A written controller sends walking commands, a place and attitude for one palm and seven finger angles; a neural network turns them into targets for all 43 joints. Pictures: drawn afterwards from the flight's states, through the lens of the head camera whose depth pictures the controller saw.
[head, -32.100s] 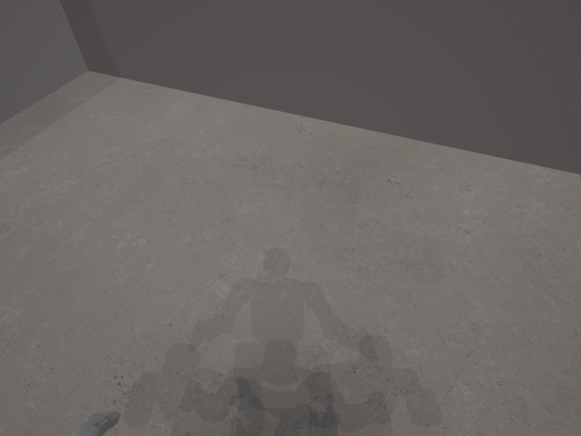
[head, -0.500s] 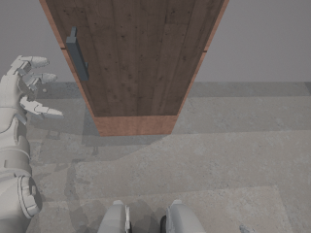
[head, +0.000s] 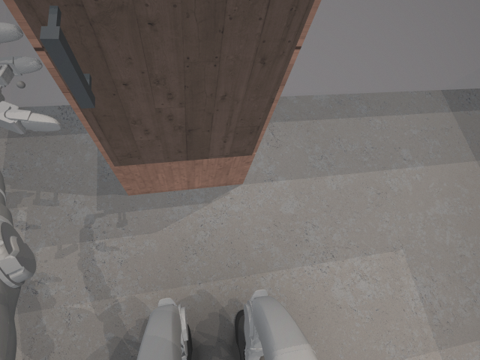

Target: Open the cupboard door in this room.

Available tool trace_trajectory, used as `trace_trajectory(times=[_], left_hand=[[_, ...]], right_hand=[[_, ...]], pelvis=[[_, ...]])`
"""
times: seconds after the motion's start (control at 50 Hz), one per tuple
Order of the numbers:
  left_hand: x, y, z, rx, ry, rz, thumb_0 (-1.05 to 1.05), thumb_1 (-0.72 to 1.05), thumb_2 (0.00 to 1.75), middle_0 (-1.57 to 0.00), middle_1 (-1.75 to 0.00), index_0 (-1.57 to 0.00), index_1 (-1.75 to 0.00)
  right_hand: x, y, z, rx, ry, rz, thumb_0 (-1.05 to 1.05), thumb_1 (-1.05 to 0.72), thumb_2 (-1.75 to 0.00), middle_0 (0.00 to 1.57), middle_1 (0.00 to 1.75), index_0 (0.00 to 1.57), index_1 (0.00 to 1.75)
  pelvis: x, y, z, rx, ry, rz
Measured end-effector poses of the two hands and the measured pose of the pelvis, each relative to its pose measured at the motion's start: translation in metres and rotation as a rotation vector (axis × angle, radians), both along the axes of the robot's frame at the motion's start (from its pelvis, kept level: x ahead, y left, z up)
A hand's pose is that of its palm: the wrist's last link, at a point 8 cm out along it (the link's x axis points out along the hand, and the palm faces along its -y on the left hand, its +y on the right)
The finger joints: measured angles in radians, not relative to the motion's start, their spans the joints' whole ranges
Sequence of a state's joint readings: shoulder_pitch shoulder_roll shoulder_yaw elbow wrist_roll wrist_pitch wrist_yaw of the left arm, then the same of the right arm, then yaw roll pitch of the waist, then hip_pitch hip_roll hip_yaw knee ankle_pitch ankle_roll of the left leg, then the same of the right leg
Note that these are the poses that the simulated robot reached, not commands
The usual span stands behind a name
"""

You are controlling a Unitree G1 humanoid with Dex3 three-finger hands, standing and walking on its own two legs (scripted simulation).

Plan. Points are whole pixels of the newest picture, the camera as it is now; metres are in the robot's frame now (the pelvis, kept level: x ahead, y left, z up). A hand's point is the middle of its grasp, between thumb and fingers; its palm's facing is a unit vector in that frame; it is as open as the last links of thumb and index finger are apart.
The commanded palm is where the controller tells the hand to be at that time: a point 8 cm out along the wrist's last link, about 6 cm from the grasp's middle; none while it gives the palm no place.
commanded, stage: move the hooked fingers beside the handle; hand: left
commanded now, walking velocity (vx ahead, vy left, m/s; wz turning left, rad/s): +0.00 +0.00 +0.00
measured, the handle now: (72, 62) +0.56 +0.21 +0.06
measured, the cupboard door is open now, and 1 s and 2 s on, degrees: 0 0 0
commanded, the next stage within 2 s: slide the fingers in behind the handle in 0.88 s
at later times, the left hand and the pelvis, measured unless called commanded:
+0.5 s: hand (32, 92) +0.50 +0.26 +0.06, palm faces +0.07 -1.00 -0.03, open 14.0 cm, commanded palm +0.48 +0.30 +0.06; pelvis +0.00 +0.00 +0.01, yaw +1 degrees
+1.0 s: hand (23, 94) +0.50 +0.27 +0.06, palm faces +0.07 -1.00 -0.01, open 14.0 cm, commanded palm +0.49 +0.30 +0.06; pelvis +0.01 +0.00 +0.01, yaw +0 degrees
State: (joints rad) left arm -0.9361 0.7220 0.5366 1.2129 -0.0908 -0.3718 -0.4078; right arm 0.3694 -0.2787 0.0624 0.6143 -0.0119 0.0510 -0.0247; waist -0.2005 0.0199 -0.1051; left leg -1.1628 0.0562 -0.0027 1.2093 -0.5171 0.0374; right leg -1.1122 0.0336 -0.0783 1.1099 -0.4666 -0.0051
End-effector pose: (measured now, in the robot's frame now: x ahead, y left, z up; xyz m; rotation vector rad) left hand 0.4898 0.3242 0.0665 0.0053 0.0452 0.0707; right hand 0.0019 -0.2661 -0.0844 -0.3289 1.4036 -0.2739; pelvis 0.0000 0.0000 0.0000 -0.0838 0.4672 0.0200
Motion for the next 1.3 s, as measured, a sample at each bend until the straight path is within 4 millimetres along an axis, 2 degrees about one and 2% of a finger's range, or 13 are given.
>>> trace_trajectory(times=[0.06, 0.16, 0.32, 0.48, 0.62, 0.76, 0.88, 1.02, 1.14, 1.3], left_hand=[[0.002, 0.0, 0.001, 0.013, -0.004, -0.009, -0.02, -0.49, 0.3, -0.3, -1.2, -0.3, -1.2], [-0.005, -0.005, 0.0, 0.015, 0.004, -0.028, -0.02, -0.49, 0.3, -0.3, -1.2, -0.3, -1.2], [-0.016, -0.01, 0.001, 0.013, -0.002, 0.003, -0.02, -0.5, 0.3, -0.3, -1.2, -0.3, -1.2], [-0.011, -0.014, -0.001, 0.016, 0.023, -0.001, -0.01, -0.5, 0.3, -0.3, -1.2, -0.3, -1.2], [-0.007, -0.015, -0.003, 0.018, -0.007, 0.003, -0.02, -0.5, 0.3, -0.3, -1.2, -0.3, -1.2], [-0.001, -0.007, -0.009, 0.023, 0.02, 0.009, -0.02, -0.5, 0.3, -0.3, -1.2, -0.3, -1.2], [-0.006, -0.003, 0.001, 0.019, -0.019, 0.004, -0.02, -0.49, 0.3, -0.3, -1.2, -0.3, -1.2], [-0.011, 0.0, -0.007, 0.005, 0.049, -0.005, -0.01, -0.5, 0.3, -0.3, -1.2, -0.3, -1.2], [-0.01, -0.007, -0.005, 0.002, -0.023, -0.011, -0.02, -0.5, 0.3, -0.3, -1.2, -0.3, -1.2], [-0.007, -0.023, -0.012, -0.002, 0.009, -0.028, -0.02, -0.5, 0.3, -0.3, -1.2, -0.3, -1.2]], right_hand=[[-0.003, 0.003, 0.001, 0.007, 0.014, -0.01, 0.0, -0.91, -0.9, 0.2, 0.3, 0.2, 0.3], [-0.002, 0.01, 0.003, 0.034, 0.027, -0.019, 0.0, -0.91, -0.9, 0.2, 0.3, 0.2, 0.3], [0.015, 0.012, 0.005, 0.044, -0.015, 0.002, 0.0, -0.91, -0.9, 0.2, 0.3, 0.2, 0.3], [0.027, 0.005, 0.003, 0.027, -0.05, 0.027, 0.0, -0.91, -0.9, 0.2, 0.3, 0.2, 0.3], [0.022, -0.001, -0.002, 0.019, -0.029, 0.024, 0.0, -0.91, -0.9, 0.2, 0.3, 0.2, 0.3], [0.012, -0.004, -0.003, 0.009, 0.002, 0.007, 0.0, -0.91, -0.9, 0.2, 0.3, 0.2, 0.3], [0.006, -0.002, -0.001, 0.025, 0.024, -0.009, 0.0, -0.91, -0.9, 0.2, 0.3, 0.2, 0.3], [0.012, 0.0, 0.003, 0.018, 0.0, -0.001, 0.0, -0.91, -0.9, 0.2, 0.3, 0.2, 0.3], [0.017, 0.0, 0.001, 0.01, -0.009, 0.016, 0.0, -0.91, -0.9, 0.2, 0.3, 0.2, 0.3], [0.021, 0.007, -0.001, 0.022, -0.029, 0.011, 0.0, -0.91, -0.9, 0.2, 0.3, 0.2, 0.3]], pelvis=[[0.002, 0.002, 0.001, -0.002, 0.004, -0.003], [0.006, 0.005, 0.006, 0.0, -0.002, -0.007], [0.008, 0.005, 0.011, 0.002, -0.027, 0.002], [0.005, 0.002, 0.008, 0.004, -0.03, 0.011], [0.003, -0.001, 0.004, 0.007, -0.015, 0.004], [0.003, -0.004, 0.0, 0.004, 0.001, 0.001], [0.006, -0.004, 0.004, 0.003, -0.004, -0.002], [0.007, -0.002, 0.006, 0.001, -0.011, 0.003], [0.005, 0.001, 0.003, -0.003, -0.01, 0.007], [0.005, 0.005, 0.004, -0.003, -0.011, 0.005]])
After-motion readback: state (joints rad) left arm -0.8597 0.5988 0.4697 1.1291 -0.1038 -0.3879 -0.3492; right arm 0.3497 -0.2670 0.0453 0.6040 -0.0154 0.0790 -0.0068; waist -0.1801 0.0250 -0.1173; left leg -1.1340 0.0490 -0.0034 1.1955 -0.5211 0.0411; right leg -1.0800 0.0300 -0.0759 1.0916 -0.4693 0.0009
